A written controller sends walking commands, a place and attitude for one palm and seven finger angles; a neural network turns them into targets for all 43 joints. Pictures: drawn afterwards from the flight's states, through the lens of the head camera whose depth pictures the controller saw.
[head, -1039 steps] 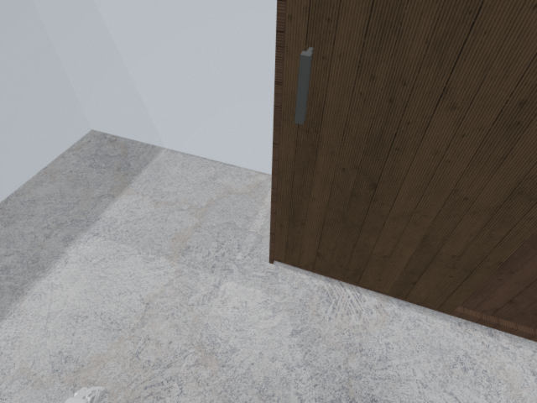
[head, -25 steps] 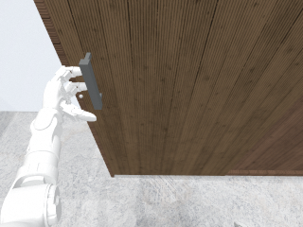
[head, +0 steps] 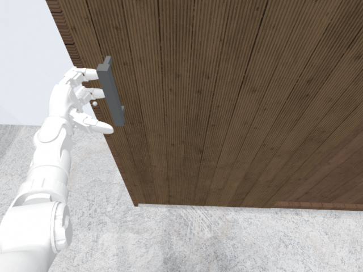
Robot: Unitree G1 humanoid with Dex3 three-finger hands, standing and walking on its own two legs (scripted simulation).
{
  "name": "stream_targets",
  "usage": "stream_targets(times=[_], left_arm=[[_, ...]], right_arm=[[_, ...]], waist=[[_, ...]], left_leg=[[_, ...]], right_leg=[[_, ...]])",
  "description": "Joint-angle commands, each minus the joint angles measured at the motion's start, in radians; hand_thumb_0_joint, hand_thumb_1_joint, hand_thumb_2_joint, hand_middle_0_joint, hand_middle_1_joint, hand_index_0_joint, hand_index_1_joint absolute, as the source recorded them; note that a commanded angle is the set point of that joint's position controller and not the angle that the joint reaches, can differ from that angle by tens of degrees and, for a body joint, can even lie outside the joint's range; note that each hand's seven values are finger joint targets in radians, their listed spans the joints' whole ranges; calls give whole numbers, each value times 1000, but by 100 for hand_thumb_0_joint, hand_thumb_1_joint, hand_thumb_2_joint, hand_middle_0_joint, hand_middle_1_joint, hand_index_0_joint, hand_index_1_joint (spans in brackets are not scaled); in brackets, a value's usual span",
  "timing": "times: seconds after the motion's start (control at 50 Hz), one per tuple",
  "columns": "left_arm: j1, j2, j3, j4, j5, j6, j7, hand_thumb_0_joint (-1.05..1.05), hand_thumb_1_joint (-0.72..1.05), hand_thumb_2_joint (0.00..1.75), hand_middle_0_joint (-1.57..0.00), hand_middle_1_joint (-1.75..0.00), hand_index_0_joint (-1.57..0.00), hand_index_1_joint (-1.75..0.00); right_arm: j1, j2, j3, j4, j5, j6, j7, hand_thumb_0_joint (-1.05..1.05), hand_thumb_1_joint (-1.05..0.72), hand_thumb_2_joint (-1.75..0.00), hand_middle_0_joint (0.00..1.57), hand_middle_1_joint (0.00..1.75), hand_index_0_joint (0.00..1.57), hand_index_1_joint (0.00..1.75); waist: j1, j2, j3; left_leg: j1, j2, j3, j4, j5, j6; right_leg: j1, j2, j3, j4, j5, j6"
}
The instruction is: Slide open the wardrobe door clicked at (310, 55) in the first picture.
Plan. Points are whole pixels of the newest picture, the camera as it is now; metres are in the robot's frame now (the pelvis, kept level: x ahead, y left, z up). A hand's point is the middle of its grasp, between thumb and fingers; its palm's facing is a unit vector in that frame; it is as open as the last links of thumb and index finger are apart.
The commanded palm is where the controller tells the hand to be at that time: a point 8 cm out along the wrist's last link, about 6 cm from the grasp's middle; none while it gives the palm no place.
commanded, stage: slide the fingers in behind the handle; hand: left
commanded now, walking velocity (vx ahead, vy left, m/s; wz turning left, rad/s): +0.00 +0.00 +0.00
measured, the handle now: (114, 93) +0.49 +0.16 +0.11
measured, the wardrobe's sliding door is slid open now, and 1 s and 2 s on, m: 0.00 0.00 0.00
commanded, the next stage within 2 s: grip the handle and tug to test in 1.74 s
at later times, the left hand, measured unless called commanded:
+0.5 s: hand (104, 107) +0.44 +0.17 +0.12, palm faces -0.03 -1.00 -0.01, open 13.8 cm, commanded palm +0.41 +0.23 +0.12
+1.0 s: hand (112, 108) +0.43 +0.16 +0.12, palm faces -0.03 -1.00 +0.00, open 14.0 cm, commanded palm +0.41 +0.20 +0.12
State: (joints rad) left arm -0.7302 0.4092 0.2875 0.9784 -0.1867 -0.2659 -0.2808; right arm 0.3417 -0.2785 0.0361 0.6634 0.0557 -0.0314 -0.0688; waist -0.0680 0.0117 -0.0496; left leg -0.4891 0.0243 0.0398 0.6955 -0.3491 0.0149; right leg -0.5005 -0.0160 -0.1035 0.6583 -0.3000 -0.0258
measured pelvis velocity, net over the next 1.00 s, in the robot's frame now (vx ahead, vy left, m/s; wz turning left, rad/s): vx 0.01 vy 0.00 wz -0.02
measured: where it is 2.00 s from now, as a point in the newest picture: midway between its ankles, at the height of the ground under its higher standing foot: outside the picture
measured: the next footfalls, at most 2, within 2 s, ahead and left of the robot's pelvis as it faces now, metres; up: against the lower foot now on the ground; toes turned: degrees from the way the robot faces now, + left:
none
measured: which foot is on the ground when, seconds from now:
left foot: down 0.00-1.00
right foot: down 0.00-1.00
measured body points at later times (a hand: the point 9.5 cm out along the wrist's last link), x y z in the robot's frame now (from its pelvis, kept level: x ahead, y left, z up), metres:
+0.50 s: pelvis +0.00 +0.00 +0.00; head +0.05 +0.00 +0.45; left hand +0.44 +0.23 +0.12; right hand +0.07 -0.26 -0.11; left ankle +0.00 +0.11 -0.72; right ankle +0.02 -0.10 -0.72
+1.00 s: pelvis +0.01 +0.00 +0.00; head +0.04 +0.00 +0.45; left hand +0.43 +0.21 +0.12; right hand +0.10 -0.26 -0.11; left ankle +0.00 +0.11 -0.72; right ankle +0.02 -0.10 -0.72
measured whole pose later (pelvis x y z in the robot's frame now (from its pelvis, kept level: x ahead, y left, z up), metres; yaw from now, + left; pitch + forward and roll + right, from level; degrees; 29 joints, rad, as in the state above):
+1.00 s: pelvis +0.01 +0.00 +0.00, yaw -1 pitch +7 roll -1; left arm -0.61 0.30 0.23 0.80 -0.18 -0.22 -0.18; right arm 0.31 -0.26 0.03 0.63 0.06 -0.03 -0.05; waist -0.06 0.02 -0.06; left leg -0.44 0.03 0.06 0.67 -0.35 0.01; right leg -0.46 -0.01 -0.09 0.64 -0.30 -0.02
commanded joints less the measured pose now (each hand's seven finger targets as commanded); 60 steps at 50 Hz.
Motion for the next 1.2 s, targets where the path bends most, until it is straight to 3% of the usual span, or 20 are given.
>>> stream_targets(times=[0.0, 0.1, 0.18, 0.2, 0.26, 0.32, 0.34, 0.4, 0.46, 0.56, 0.62, 0.68, 0.76, 0.8, 0.88, 0.96, 1.08, 1.1, 1.14, 1.18], left_arm=[[-466, 219, 33, -185, -12, -61, -5, 0, -50, 30, -30, -120, -30, -120], [-443, 190, 14, -203, -21, -63, -12, 0, -50, 30, -30, -120, -30, -120], [-419, 145, -15, -260, -24, -59, -4, 0, -50, 30, -30, -120, -30, -120], [-402, 156, 0, -264, -27, -57, 3, 0, -50, 30, -30, -120, -30, -120], [-399, 144, -2, -289, -28, -46, 22, 0, -50, 30, -30, -120, -30, -120], [-361, 250, 90, -291, -12, -43, 54, 0, -50, 30, -30, -120, -30, -120], [-395, 229, 61, -317, -4, -49, 57, 0, -50, 30, -30, -120, -30, -120], [-400, 225, 53, -302, 4, -55, 63, 0, -50, 30, -30, -120, -30, -120], [-396, 169, 21, -340, -7, -55, 54, 0, -50, 30, -30, -120, -30, -120], [-346, 125, 1, -372, -22, -46, 50, 0, -50, 30, -30, -120, -30, -120], [-319, 134, 8, -338, -18, -27, 56, 0, -50, 30, -30, -120, -30, -120], [-314, 151, 26, -348, -19, -18, 62, 0, -50, 30, -30, -120, -30, -120], [-328, 81, -34, -419, -14, -29, 71, 0, -50, 30, -30, -120, -30, -120], [-322, 111, -11, -396, -17, -26, 80, 0, -50, 30, -30, -120, -30, -120], [-303, 110, -1, -410, -10, -19, 95, 0, -50, 30, -30, -120, -30, -120], [-320, 70, -37, -413, -1, -20, 106, 0, -50, 30, -30, -120, -30, -120], [-333, 31, -61, -424, 1, -26, 127, 0, -50, 30, -30, -120, -30, -120], [-312, 47, -41, -407, 2, -25, 135, 0, -50, 30, -30, -120, -30, -120], [-277, 61, -27, -420, 9, -22, 140, 0, -50, 30, -30, -120, -30, -120], [-294, 31, -47, -412, 8, -16, 145, 0, -50, 30, -30, -120, -30, -120]], right_arm=[[56, -150, -57, -96, 1, -29, -6, 0, -90, -90, 20, 30, 20, 30], [46, -146, -56, -111, 3, -29, -4, 0, -90, -90, 20, 30, 20, 30], [36, -140, -59, -120, 5, -35, 2, 0, -90, -90, 20, 30, 20, 30], [41, -142, -61, -120, 4, -34, 1, 0, -90, -90, 20, 30, 20, 30], [27, -137, -58, -128, 6, -35, 2, 0, -90, -90, 20, 30, 20, 30], [27, -141, -55, -132, 2, -31, -1, 0, -90, -90, 20, 30, 20, 30], [19, -135, -52, -134, 4, -32, -2, 0, -90, -90, 20, 30, 20, 30], [27, -135, -54, -127, 1, -33, -3, 0, -90, -90, 20, 30, 20, 30], [18, -127, -55, -134, 4, -41, 0, 0, -90, -90, 20, 30, 20, 30], [13, -126, -62, -135, 4, -45, 4, 0, -90, -90, 20, 30, 20, 30], [16, -131, -59, -131, 6, -36, 5, 0, -90, -90, 20, 30, 20, 30], [8, -130, -62, -135, 6, -34, 6, 0, -90, -90, 20, 30, 20, 30], [-3, -118, -63, -141, 7, -35, 9, 0, -90, -90, 20, 30, 20, 30], [7, -125, -64, -130, 4, -33, 7, 0, -90, -90, 20, 30, 20, 30], [-5, -122, -64, -136, 3, -33, 11, 0, -90, -90, 20, 30, 20, 30], [-12, -115, -61, -138, 3, -31, 12, 0, -90, -90, 20, 30, 20, 30], [-12, -112, -63, -131, 1, -36, 19, 0, -90, -90, 20, 30, 20, 30], [-5, -115, -64, -130, -2, -35, 19, 0, -90, -90, 20, 30, 20, 30], [-11, -114, -64, -138, -1, -31, 22, 0, -90, -90, 20, 30, 20, 30], [-14, -109, -63, -135, -1, -32, 24, 0, -90, -90, 20, 30, 20, 30]], waist=[[-32, 16, -332], [-31, 14, -322], [-25, 62, -335], [-22, 24, -338], [-18, 27, -321], [6, -9, -325], [-5, 33, -318], [-13, 4, -313], [-12, 56, -347], [-4, 42, -363], [-8, -10, -314], [0, -7, -318], [-3, 61, -341], [-7, -6, -326], [7, 7, -337], [-1, 33, -322], [-3, 22, -338], [3, -16, -333], [14, 13, -346], [3, -10, -315]], left_leg=[[134, -25, -61, -83, 210, 21], [132, -24, -60, -85, 206, 22], [176, -21, -65, -89, 214, 14], [171, -20, -67, -87, 234, 17], [157, -21, -61, -98, 208, 15], [113, -24, -52, -103, 198, 20], [127, -25, -48, -105, 201, 19], [131, -21, -52, -101, 201, 21], [172, -24, -49, -98, 237, 15], [194, -22, -45, -93, 285, 14], [161, -22, -45, -98, 277, 17], [146, -26, -40, -100, 252, 18], [207, -24, -45, -93, 304, 12], [185, -22, -50, -94, 294, 15], [179, -26, -44, -99, 282, 13], [187, -26, -45, -101, 280, 11], [198, -25, -47, -98, 290, 8], [188, -26, -49, -97, 296, 13], [181, -28, -39, -100, 300, 11], [174, -26, -39, -102, 276, 12]], right_leg=[[141, 22, 75, -68, 231, 0], [134, 24, 70, -67, 224, 0], [106, 27, 67, -67, 216, -3], [126, 28, 62, -65, 231, -3], [127, 28, 64, -68, 219, 0], [187, 26, 78, -70, 230, 4], [174, 25, 80, -71, 233, 3], [170, 26, 76, -72, 227, 3], [171, 28, 76, -69, 265, 0], [184, 30, 71, -68, 312, -1], [183, 29, 66, -72, 313, 1], [199, 25, 73, -76, 303, 2], [176, 27, 67, -68, 320, -4], [189, 28, 64, -72, 316, -1], [203, 27, 69, -70, 320, -1], [182, 27, 67, -70, 309, -1], [181, 29, 63, -66, 316, -1], [197, 29, 62, -66, 321, -2], [214, 27, 69, -65, 339, -1], [194, 29, 65, -72, 321, 1]])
